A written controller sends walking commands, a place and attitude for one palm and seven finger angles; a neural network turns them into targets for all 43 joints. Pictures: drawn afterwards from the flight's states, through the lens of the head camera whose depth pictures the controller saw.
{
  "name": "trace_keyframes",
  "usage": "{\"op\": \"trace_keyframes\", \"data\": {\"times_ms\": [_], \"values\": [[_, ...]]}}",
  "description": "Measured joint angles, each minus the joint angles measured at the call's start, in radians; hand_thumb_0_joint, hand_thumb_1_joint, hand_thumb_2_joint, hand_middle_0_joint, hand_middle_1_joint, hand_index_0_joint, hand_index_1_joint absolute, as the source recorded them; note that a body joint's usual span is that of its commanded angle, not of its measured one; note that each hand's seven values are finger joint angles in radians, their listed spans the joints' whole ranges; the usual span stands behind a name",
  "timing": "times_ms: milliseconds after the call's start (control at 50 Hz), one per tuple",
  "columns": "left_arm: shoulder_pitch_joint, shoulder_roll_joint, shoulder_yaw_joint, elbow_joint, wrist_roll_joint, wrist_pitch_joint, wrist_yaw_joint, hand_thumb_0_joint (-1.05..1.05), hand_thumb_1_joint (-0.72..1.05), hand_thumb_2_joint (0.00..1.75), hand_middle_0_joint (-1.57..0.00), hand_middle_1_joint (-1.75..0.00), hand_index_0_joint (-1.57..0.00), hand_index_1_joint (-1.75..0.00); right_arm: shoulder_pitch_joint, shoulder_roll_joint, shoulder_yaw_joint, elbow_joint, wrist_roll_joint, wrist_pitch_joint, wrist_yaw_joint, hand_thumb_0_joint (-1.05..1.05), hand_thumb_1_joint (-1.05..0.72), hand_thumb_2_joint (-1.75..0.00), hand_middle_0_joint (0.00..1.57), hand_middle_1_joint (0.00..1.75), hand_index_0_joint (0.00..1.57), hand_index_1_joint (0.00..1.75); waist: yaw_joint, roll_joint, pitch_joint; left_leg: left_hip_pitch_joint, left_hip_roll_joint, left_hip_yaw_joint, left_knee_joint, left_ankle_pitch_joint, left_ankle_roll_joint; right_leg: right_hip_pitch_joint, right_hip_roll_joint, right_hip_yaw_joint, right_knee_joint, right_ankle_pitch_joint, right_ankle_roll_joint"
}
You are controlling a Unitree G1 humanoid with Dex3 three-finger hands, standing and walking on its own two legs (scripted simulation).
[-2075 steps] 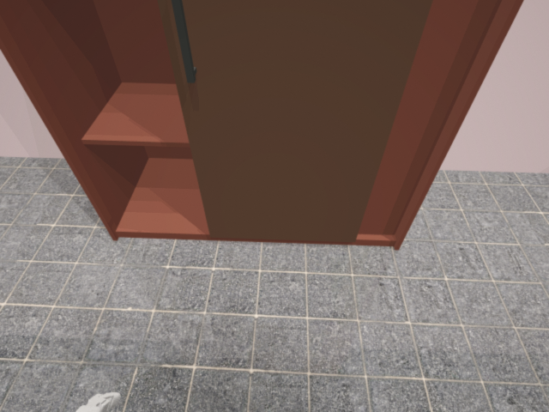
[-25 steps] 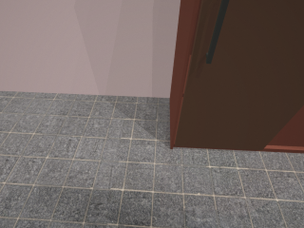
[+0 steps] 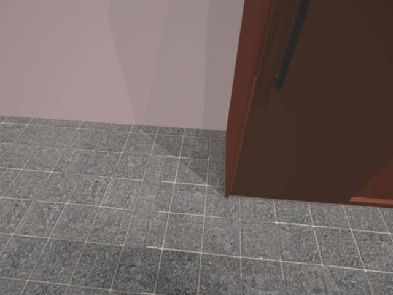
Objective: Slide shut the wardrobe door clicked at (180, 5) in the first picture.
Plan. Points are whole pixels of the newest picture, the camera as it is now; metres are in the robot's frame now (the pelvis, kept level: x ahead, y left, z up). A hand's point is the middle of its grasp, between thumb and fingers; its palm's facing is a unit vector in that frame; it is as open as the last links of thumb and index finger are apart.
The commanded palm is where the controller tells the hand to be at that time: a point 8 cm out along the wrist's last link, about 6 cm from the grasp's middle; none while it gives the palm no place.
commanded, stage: look to check the result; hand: right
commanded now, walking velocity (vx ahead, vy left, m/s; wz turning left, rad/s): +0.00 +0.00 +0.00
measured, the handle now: (290, 39) +0.74 -0.21 +0.18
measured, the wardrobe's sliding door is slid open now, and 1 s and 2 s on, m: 0.01 0.01 0.01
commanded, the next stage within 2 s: stand and wait in 0.52 s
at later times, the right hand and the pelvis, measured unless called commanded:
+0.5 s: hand out of the picture +0.09 -0.24 -0.16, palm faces -0.02 +0.94 -0.34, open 7.4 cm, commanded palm none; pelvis +0.03 +0.01 +0.00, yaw +0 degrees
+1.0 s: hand out of the picture +0.11 -0.22 -0.16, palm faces -0.03 +0.94 -0.33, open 7.4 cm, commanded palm none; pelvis +0.03 +0.02 +0.00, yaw +0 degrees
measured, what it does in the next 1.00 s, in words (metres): stands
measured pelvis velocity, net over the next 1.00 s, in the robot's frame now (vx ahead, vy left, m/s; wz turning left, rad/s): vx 0.03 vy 0.02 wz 0.00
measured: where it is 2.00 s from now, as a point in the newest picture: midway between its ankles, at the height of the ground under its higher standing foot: outside the picture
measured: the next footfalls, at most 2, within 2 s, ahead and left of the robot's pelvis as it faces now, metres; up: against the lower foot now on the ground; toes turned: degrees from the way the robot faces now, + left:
none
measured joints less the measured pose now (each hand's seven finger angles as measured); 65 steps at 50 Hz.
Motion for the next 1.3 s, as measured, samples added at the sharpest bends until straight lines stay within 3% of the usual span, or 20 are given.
{"op": "trace_keyframes", "data": {"times_ms": [480,1300], "values": [[-0.026,-0.005,-0.005,-0.005,-0.004,-0.001,0.006,0.01,0.91,0.90,-0.20,-0.30,-0.20,-0.30,0.028,-0.025,-0.011,0.019,0.002,-0.002,-0.010,0.01,-0.90,-0.89,0.20,0.30,0.20,0.30,-0.015,-0.012,0.002,0.046,-0.008,0.008,-0.035,-0.021,0.009,0.036,-0.005,0.009,-0.019,-0.026,0.016],[-0.004,0.001,-0.004,0.002,-0.004,0.005,0.010,0.01,0.91,0.90,-0.20,-0.30,-0.20,-0.30,0.024,-0.016,-0.008,0.012,0.004,-0.003,-0.011,0.01,-0.90,-0.89,0.20,0.30,0.20,0.30,-0.007,-0.010,0.008,0.074,-0.037,0.001,-0.057,-0.016,0.034,0.068,-0.033,0.005,-0.038,-0.022,0.043]]}}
